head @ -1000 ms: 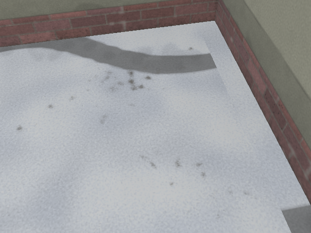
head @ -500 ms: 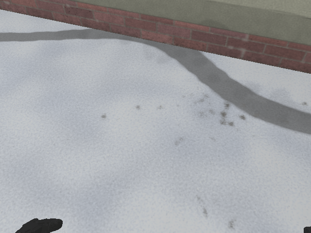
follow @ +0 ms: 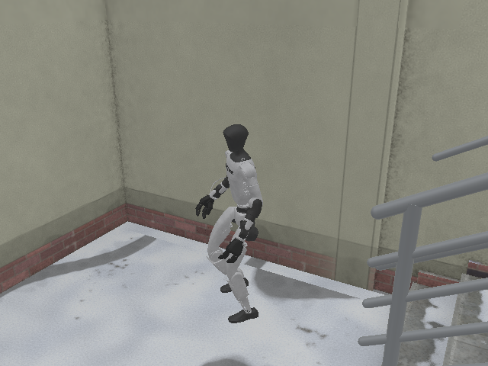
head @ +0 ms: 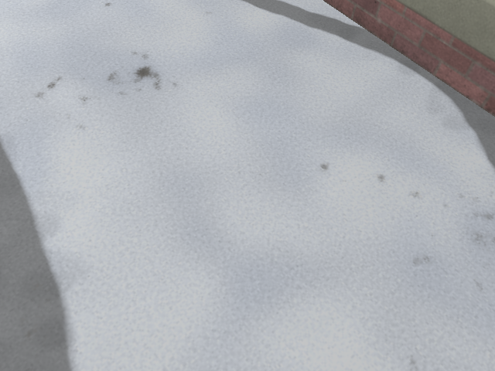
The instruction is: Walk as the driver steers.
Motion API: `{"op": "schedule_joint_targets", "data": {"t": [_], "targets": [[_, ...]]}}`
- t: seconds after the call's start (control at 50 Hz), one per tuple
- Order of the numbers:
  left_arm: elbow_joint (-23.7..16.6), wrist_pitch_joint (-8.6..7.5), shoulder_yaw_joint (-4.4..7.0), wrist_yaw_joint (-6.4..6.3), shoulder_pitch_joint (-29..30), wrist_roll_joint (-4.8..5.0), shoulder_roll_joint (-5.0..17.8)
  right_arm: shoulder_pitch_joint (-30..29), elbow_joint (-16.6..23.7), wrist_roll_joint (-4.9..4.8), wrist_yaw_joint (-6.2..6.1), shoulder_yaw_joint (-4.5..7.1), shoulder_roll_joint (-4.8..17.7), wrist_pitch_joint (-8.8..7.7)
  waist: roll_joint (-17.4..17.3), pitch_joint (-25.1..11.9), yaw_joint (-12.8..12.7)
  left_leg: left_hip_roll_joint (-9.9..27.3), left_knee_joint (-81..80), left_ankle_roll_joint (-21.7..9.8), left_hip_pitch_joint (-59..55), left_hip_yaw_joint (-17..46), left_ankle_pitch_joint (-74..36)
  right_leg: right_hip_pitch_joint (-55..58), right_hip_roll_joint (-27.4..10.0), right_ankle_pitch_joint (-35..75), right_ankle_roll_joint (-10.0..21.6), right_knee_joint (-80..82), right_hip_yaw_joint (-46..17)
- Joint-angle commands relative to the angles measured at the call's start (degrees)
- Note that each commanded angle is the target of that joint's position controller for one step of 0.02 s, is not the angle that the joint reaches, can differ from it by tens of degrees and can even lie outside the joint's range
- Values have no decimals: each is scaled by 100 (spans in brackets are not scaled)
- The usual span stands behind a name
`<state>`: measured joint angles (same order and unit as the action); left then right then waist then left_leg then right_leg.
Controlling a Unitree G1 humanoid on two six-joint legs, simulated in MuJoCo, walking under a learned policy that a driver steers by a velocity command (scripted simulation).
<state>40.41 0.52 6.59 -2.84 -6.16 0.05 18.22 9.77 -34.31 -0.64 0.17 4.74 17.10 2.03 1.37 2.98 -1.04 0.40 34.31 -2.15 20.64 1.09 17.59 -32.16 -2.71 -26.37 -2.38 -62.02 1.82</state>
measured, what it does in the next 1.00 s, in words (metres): walks ahead, turning right: right foot, then left foot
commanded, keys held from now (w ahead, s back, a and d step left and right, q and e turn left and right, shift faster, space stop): e+shift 0.34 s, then w+e+shift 0.28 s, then shift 0.38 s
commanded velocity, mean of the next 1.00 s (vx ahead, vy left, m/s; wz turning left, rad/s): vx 0.25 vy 0.00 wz -0.46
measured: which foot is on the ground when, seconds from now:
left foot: down 0.00-0.50, up 0.52-0.86, down 0.88-1.00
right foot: up 0.00-0.48, down 0.50-0.88, up 0.90-1.00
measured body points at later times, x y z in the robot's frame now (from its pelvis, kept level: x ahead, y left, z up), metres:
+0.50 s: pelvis +0.04 -0.04 -0.01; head +0.06 -0.08 +0.44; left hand +0.24 +0.20 -0.10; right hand +0.11 -0.36 -0.12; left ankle +0.00 +0.10 -0.73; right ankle -0.04 -0.12 -0.73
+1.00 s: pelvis +0.26 -0.17 -0.01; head +0.30 -0.20 +0.44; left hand +0.49 +0.02 -0.13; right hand +0.29 -0.49 -0.11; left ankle +0.41 -0.16 -0.73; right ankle +0.05 -0.19 -0.62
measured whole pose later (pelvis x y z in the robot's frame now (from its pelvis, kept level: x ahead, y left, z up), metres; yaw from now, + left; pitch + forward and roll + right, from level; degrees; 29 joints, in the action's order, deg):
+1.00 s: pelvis +0.26 -0.17 -0.01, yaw -35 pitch +1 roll +2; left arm 43.2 -0.5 2.7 -1.5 -16.0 0.9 16.6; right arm 2.9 -41.1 1.0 2.2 2.5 14.7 -5.5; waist 1.0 5.1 -1.3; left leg -4.1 27.3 -3.7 25.5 -3.1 3.4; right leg -17.4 3.9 -30.0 -2.1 -72.5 -9.0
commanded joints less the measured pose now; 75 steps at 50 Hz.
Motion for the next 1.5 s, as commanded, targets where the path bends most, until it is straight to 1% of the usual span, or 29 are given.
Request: {"op": "schedule_joint_targets", "data": {"t": [0.02, 0.08, 0.14, 0.22, 0.34, 0.4, 0.48, 0.5, 0.52, 0.54, 0.56, 0.58, 0.6, 0.64, 0.66, 0.76, 0.86, 0.88, 0.9, 0.92, 0.94, 0.98, 1.02, 1.1, 1.16, 1.22, 1.24, 1.3, 1.5], "targets": [[-195, -13, -39, -7, -66, -44, 278, -379, 417, -29, -107, 91, 455, -182, -892, -1227, -14, 1375, -1032, -1052, -1537, 1131, -3776, -660, -79, 526, 38, -662, -388], [140, 19, -220, 176, -500, 87, -15, -478, 148, 182, -98, -116, -15, -275, -760, -1289, -146, 1099, -1006, -888, -1268, 361, -3581, 413, -77, 1047, -83, 556, -457], [31, 43, -236, 263, -216, 130, 205, -572, 69, 254, -126, 6, 469, -255, -994, -996, 58, 1361, -1055, -1047, -1142, 400, -3393, 844, 1, 842, -141, 1174, -280], [-212, 112, -194, 256, 52, 245, 384, -162, -81, 144, -169, 88, 632, -81, -858, -451, 399, 1974, -1111, -1331, -1899, 1003, -3294, -239, -87, 2, -113, 833, -236], [-332, 196, -209, 373, -196, 230, 155, -642, -65, 116, -227, 183, 622, -50, -859, -558, 136, 1924, -1011, -1102, -1751, 262, -3613, 276, -147, -37, -40, 1088, 91], [-389, 191, -219, 500, -154, 313, 138, -284, -209, -42, -117, 266, 757, -187, -849, -678, 233, 2088, -1808, -911, -1639, 395, 424, 640, -248, 7, 384, 1455, 291], [285, -8, -63, 441, -1521, 254, 271, -1092, -156, -105, -14, 246, 623, -371, -438, -271, -654, 1500, -1129, -336, -560, -633, 1304, 2471, 236, 487, 930, 2921, 1048], [721, -67, 123, 391, -2665, 209, 615, -1508, 5, -45, -22, 151, 285, -434, 391, -414, -1151, 985, 986, -8, 538, -1277, -22, 3836, 171, 242, 1273, 3135, 396], [676, -235, 266, 420, -2980, 164, 1423, -1781, 444, -7, -18, -30, -266, -558, 2193, -112, -1039, -95, 3783, 475, 2992, -1184, 1587, 4607, -1122, -386, 2242, 4195, -3020], [196, -467, 115, 518, -2491, 101, 1128, -2047, 656, -171, 46, -29, 19, -811, 1333, -386, -961, -343, 4251, 382, 4207, 135, 1518, 4903, -1784, -1721, 2897, 5341, -4962], [56, -594, 25, 490, -2134, 73, 896, -2132, 665, -354, 129, 16, 331, -1008, 686, -41, -790, -25, 4258, 273, 4571, 353, 1109, 4885, -1942, -1584, 2795, 5413, -4749], [117, -315, 73, 341, -1787, -285, 1105, -1606, 280, 559, 173, -14, 646, -780, 231, 39, -517, 335, 3753, 269, 4063, 146, 523, 4262, -1599, -1030, 2219, 5327, -3767], [79, -246, 7, 275, -1660, -239, 971, -1305, 146, 623, 236, 19, 661, -667, -11, 208, -296, 353, 3343, 356, 3448, 66, 169, 3843, -1168, -387, 1986, 5288, -3126], [126, -344, -135, 280, -1642, -79, 652, -1127, 107, 509, 275, -47, 560, -444, 136, 272, -104, 163, 2569, 519, 2499, -187, -324, 3284, -595, 1468, 1769, 5419, -2274], [45, -461, -304, 169, -1733, 250, 135, -1643, 308, -224, 242, 7, 388, -747, 81, 426, -109, 155, 2113, 527, 2661, 31, -578, 3399, -873, 2149, 1897, 5222, -2171], [275, -280, -196, -26, -2127, 96, 676, -2196, 360, 57, 348, -177, -33, -923, 499, -2, -436, -514, -239, 398, 853, -670, -2216, 2719, -513, 4836, 1159, 4718, -1199], [164, -293, -133, -7, -1535, 79, 785, -256, -157, 44, 162, 152, 680, -886, 894, -963, 627, -534, -926, -88, -1360, -415, -3120, 3040, -273, 6336, 567, 2905, -1169], [-20, -272, -188, 49, -1382, -41, 562, 533, -329, 186, 120, 154, 787, -863, 595, -1572, 943, 268, -576, -395, -2782, 246, -4207, 2217, -60, 4977, 408, 1508, -1233], [-72, -251, -400, 98, -2241, -168, -239, 747, -422, 392, 143, 104, 1061, -879, -1456, -2451, 342, 2002, -188, -1353, -4327, 2235, -6850, 838, 986, -981, 66, -1038, -1173], [286, -255, -334, 159, -3232, 107, 119, 787, -485, 360, 230, 57, 805, -906, -1679, -3367, 175, 2461, -688, -2017, -4578, 3831, -6046, 556, 1091, -1212, 7, -2060, -1971], [304, -193, -218, 181, -2701, 225, 578, 113, -319, 176, 219, 49, 598, -862, -1062, -2605, 190, 2242, -1019, -1933, -3757, 3173, -4426, 290, 693, -810, -47, -2171, -1769], [-8, -109, -173, 107, -1397, 75, 682, -462, -358, 105, 184, -160, 96, -796, -54, -1276, 166, 1572, -1417, -1458, -1897, 1982, -3516, 299, 294, -247, -72, -1562, -1243], [-111, -4, -201, 97, -1386, 34, 424, -575, -545, 212, 170, -189, 115, -783, -330, -914, -118, 1203, -1753, -1276, -818, 1373, -3348, 893, 32, 30, -47, -710, -1074], [-175, 12, -421, 50, -1253, -59, -96, -671, -808, 224, 111, -133, 358, -728, -673, -1047, -179, 1059, -1763, -1294, -225, 680, -4020, 1692, -93, 50, -115, 1442, -649], [-72, 110, -362, 73, -1225, -22, 161, -682, -854, 119, 69, -102, 537, -545, -635, -1163, -181, 1009, -1871, -1074, 93, 679, -1333, 2417, 6, 1399, 19, 2420, -447], [-273, 156, -348, 76, -837, -222, 247, -532, -975, 158, 81, -289, 124, -453, -454, -578, -171, 569, -1758, -306, 868, 610, 1396, 2814, -166, 1523, 359, 3323, -680], [-439, 138, -287, 41, -544, -221, 654, -232, -1001, 187, 74, -283, 144, -437, 130, -334, 133, 200, -1374, -12, 797, 281, 1398, 2303, -605, 1042, 596, 3733, -1218], [-370, -50, -415, 118, -166, -222, 154, -100, -1132, 196, -42, -270, 89, -364, 825, -150, 365, -43, -671, 237, -737, -178, -118, 746, -345, -683, 524, 4301, -1177], [-253, -219, -410, 138, -631, -77, 108, -126, -1543, 95, -65, -259, 190, -364, -82, -626, 161, 188, -569, 150, -837, 34, -1421, 1808, -73, 2449, 483, 3357, -768]]}}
